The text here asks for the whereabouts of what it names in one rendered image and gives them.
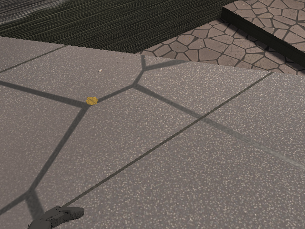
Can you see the left robot hand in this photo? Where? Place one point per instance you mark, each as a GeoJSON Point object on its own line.
{"type": "Point", "coordinates": [56, 216]}

